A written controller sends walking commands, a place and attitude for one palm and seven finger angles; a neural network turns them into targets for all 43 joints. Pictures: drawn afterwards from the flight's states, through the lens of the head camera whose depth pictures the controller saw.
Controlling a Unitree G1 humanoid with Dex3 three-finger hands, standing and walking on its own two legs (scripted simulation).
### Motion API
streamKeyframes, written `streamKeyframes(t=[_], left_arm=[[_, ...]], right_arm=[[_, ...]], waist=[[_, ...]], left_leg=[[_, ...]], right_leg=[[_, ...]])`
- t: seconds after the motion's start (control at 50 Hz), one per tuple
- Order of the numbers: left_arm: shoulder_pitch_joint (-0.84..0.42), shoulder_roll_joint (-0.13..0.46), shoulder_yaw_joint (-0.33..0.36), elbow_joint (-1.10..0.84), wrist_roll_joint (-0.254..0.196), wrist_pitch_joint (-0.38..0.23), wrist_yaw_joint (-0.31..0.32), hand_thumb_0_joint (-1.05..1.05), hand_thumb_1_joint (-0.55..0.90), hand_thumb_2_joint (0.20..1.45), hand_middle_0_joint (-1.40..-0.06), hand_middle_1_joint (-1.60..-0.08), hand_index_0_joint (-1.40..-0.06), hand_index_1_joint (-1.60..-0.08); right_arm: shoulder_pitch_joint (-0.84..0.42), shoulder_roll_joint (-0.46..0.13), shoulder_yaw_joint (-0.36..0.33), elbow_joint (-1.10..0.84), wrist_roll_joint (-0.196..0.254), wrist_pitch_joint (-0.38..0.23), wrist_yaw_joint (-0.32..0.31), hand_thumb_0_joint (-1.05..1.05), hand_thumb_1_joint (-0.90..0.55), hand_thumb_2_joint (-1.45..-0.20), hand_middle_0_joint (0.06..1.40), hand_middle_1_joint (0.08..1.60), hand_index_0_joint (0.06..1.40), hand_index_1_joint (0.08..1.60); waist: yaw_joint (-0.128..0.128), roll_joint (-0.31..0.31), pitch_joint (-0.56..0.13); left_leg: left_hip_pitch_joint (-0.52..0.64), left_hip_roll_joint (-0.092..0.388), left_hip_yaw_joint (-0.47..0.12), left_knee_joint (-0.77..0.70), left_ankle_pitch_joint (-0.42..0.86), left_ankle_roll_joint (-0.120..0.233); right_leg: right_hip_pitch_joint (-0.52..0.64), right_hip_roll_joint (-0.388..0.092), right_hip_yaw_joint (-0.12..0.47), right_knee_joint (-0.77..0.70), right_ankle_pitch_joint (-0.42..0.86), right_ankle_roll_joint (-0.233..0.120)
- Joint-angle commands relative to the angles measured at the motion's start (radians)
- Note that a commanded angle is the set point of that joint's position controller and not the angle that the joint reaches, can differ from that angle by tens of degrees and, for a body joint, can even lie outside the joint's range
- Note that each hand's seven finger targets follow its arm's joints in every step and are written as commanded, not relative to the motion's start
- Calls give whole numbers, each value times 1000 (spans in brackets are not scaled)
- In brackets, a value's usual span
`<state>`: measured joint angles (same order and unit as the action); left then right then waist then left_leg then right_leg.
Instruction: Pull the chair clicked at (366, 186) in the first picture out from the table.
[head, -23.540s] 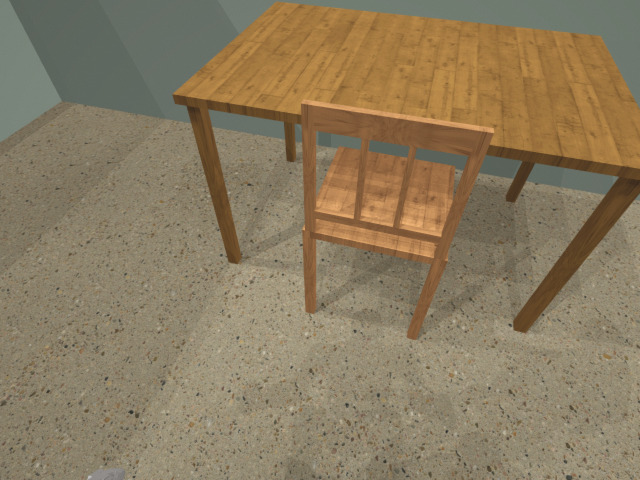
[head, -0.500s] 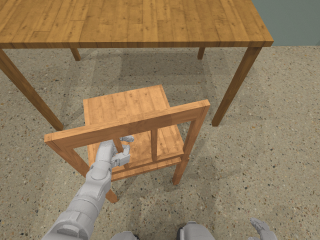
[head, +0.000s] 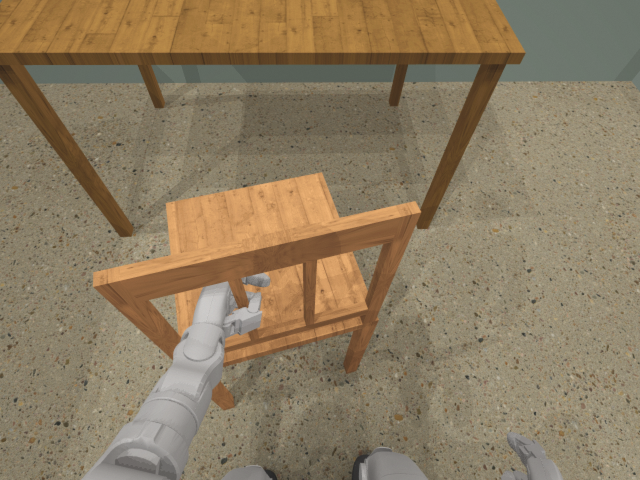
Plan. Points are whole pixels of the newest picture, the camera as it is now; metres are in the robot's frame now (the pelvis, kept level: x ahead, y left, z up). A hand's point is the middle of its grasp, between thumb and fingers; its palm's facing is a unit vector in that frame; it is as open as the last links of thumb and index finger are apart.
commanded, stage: step backward, pulling the chair out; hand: left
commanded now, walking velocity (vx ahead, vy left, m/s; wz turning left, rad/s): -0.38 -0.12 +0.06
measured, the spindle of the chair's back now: (245, 309) +0.36 +0.12 -0.11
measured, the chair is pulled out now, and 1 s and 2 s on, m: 0.44 0.63 0.63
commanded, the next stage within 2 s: stop walking, hand still on the chair in 0.22 s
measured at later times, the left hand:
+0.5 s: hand (240, 417) +0.20 +0.10 -0.06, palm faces -0.04 -0.99 -0.14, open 5.0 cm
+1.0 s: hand (227, 469) +0.14 +0.11 -0.06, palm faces +0.00 -0.99 -0.16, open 5.0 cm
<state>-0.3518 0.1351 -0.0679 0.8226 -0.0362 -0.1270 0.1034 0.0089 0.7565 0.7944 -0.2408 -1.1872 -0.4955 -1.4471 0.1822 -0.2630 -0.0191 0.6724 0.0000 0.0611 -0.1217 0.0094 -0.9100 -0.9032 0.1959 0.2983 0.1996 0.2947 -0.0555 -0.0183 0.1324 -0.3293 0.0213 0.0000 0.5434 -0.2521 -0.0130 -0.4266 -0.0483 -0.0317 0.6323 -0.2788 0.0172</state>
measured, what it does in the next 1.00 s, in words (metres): steps on the spot: right foot, then left foot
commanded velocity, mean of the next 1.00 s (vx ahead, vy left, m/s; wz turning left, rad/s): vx -0.02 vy -0.01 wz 0.02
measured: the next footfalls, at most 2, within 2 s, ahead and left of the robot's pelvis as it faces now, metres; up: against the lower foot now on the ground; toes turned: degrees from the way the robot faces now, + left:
right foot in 0.14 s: -0.01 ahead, -0.15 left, +0.00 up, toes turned -3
left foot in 0.36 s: -0.05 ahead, +0.12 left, +0.00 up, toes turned +0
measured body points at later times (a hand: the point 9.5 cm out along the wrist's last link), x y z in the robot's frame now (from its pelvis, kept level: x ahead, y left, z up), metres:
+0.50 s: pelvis -0.12 +0.00 +0.00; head -0.06 -0.01 +0.45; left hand +0.19 +0.15 -0.05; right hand -0.02 -0.27 -0.12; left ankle -0.09 +0.12 -0.73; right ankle -0.05 -0.14 -0.73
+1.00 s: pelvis -0.09 -0.01 +0.01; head -0.09 -0.02 +0.46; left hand +0.14 +0.16 -0.05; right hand +0.03 -0.25 -0.10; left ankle -0.09 +0.12 -0.73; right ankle -0.05 -0.14 -0.73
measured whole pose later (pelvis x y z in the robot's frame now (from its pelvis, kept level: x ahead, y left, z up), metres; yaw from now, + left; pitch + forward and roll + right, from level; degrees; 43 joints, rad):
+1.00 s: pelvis -0.09 -0.01 +0.01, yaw -1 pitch -2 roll +0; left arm 0.06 0.11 -0.07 0.63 -0.03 -0.12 0.10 0.05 0.74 0.85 -0.28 -1.17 -0.50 -1.45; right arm 0.23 -0.21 0.02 0.70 0.01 -0.04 -0.11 0.01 -0.91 -0.90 0.20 0.30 0.20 0.30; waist -0.01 0.02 0.03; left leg -0.17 0.02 0.01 0.46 -0.25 -0.02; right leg -0.25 -0.03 -0.02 0.44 -0.16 0.02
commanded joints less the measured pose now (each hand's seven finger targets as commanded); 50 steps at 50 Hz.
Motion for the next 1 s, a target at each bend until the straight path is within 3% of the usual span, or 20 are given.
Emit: streamKeyframes(t=[0.0, 0.04, 0.1, 0.12, 0.14, 0.16, 0.18, 0.22, 0.24, 0.3, 0.32, 0.36, 0.38, 0.4, 0.44, 0.5, 0.54, 0.6, 0.82, 0.98], left_arm=[[-260, 28, -10, -212, 22, -92, -9, 0, 900, 900, -500, -1450, -500, -1450], [-296, 51, -8, -182, 32, -108, -13, 0, 900, 900, -500, -1450, -500, -1450], [-310, 89, 14, -142, 51, -130, -16, 0, 900, 900, -500, -1450, -500, -1450], [-294, 109, 28, -125, 53, -132, -16, 0, 900, 900, -500, -1450, -500, -1450], [-272, 141, 43, -115, 40, -126, -15, 0, 900, 900, -500, -1450, -500, -1450], [-254, 192, 87, -91, 32, -124, -10, 0, 900, 900, -500, -1450, -500, -1450], [-252, 200, 92, -83, 25, -122, -12, 0, 900, 900, -500, -1450, -500, -1450], [-225, 187, 101, -57, 20, -106, -13, 0, 900, 900, -500, -1450, -500, -1450], [-200, 181, 96, -43, 15, -89, -9, 0, 900, 900, -500, -1450, -500, -1450], [-211, 153, 91, -44, 8, -73, -5, 0, 900, 900, -500, -1450, -500, -1450], [-287, 174, 91, -246, 2, -82, -4, 0, 900, 900, -500, -1450, -500, -1450], [-232, 122, 62, -260, -4, -55, -4, 0, 900, 900, -500, -1450, -500, -1450], [-236, 84, 27, -271, 0, -53, -7, 0, 900, 900, -500, -1450, -500, -1450], [-247, 63, 13, -275, 8, -46, -8, 0, 900, 900, -500, -1450, -500, -1450], [-231, 96, 42, -308, 3, -37, -6, 0, 900, 900, -500, -1450, -500, -1450], [-201, 67, 11, -283, 9, -27, -15, 0, 900, 900, -500, -1450, -500, -1450], [-166, 93, 20, -271, 14, -31, -16, 0, 900, 900, -500, -1450, -500, -1450], [-126, 100, 32, -291, 20, -41, -11, 0, 900, 900, -500, -1450, -500, -1450], [109, 100, 43, -333, 36, -48, 3, 0, 900, 900, -500, -1450, -500, -1450], [232, 90, 29, -438, 31, -43, 4, 0, 900, 900, -500, -1450, -500, -1450]], right_arm=[[29, -97, -35, -72, -7, -55, 32, 0, -900, -900, 200, 300, 200, 300], [56, -106, -37, -48, -4, -72, 40, 0, -900, -900, 200, 300, 200, 300], [37, -102, -33, -43, -3, -73, 41, 0, -900, -900, 200, 300, 200, 300], [18, -95, -31, -51, 2, -68, 38, 0, -900, -900, 200, 300, 200, 300], [40, -107, -38, -53, 12, -61, 28, 0, -900, -900, 200, 300, 200, 300], [36, -100, -47, -62, 23, -57, 17, 0, -900, -900, 200, 300, 200, 300], [-2, -95, -43, -77, 29, -57, 9, 0, -900, -900, 200, 300, 200, 300], [-53, -82, -22, -86, 25, -61, 1, 0, -900, -900, 200, 300, 200, 300], [-46, -92, -14, -69, 22, -63, 0, 0, -900, -900, 200, 300, 200, 300], [-14, -83, 2, -60, 22, -77, -5, 0, -900, -900, 200, 300, 200, 300], [-19, -83, -3, -90, 23, -85, -10, 0, -900, -900, 200, 300, 200, 300], [-27, -109, -7, -109, 20, -86, -18, 0, -900, -900, 200, 300, 200, 300], [-49, -88, 9, -117, 22, -82, -9, 0, -900, -900, 200, 300, 200, 300], [-51, -76, 14, -123, 18, -80, -4, 0, -900, -900, 200, 300, 200, 300], [-15, -81, 3, -117, 26, -84, 0, 0, -900, -900, 200, 300, 200, 300], [-5, -84, 1, -116, 27, -92, 8, 0, -900, -900, 200, 300, 200, 300], [6, -85, -3, -102, 26, -94, 7, 0, -900, -900, 200, 300, 200, 300], [-1, -74, 3, -98, 16, -105, 6, 0, -900, -900, 200, 300, 200, 300], [-18, -61, 10, -92, 8, -144, 3, 0, -900, -900, 200, 300, 200, 300], [-34, -66, 3, -107, 11, -156, 5, 0, -900, -900, 200, 300, 200, 300]], waist=[[22, 231, -393], [7, 205, -413], [8, 234, -426], [14, 208, -428], [6, 100, -453], [-1, -73, -483], [13, -145, -461], [46, -144, -390], [42, -86, -377], [33, -154, -389], [34, -134, -410], [48, 25, -368], [44, 201, -366], [45, 265, -330], [46, 187, -343], [30, 103, -337], [25, 56, -278], [27, 24, -262], [47, 3, -202], [46, 32, -276]], left_leg=[[294, 319, -240, -55, 821, 155], [392, 297, -215, -6, 910, 124], [311, 239, -141, 23, 742, 80], [239, 211, -100, 31, 608, 53], [166, 173, -65, 41, 504, 22], [115, 111, -3, 100, 302, -12], [46, 52, -3, 187, -18, -27], [-48, 12, -72, 319, -224, -22], [-33, 17, -86, 286, -211, -20], [30, 33, -58, 62, -109, -13], [92, 45, -50, -42, -30, 3], [140, 142, -129, -152, 145, 57], [81, 180, -188, -208, 58, 86], [5, 203, -237, -248, -10, 113], [35, 190, -221, -219, -1, 123], [35, 112, -119, -182, -156, 76], [46, 68, -85, -168, -261, 62], [95, 54, -75, -147, -216, 55], [98, 68, -72, -200, -113, 49], [187, 86, -56, -166, 200, 29]], right_leg=[[69, 15, 33, 28, -130, -29], [91, 27, 22, -118, -22, -25], [196, 1, 33, -219, 212, -28], [242, -30, 43, -224, 333, -31], [325, -66, 66, -208, 489, -44], [353, -140, 128, -200, 585, -69], [330, -224, 187, -222, 618, -110], [243, -289, 220, -258, 401, -156], [233, -290, 204, -243, 397, -168], [281, -226, 125, -179, 407, -111], [300, -201, 130, -167, 348, -90], [251, -77, 63, -135, 98, -18], [259, -38, 24, -60, -46, -6], [279, -10, 9, -7, -112, -8], [316, 5, 14, -72, -81, -10], [340, -10, 37, -177, -92, -10], [253, -32, 76, -258, -206, -19], [197, -51, 105, -301, -243, -33], [193, -47, 95, -313, -112, -21], [277, -54, 66, -239, 232, -34]])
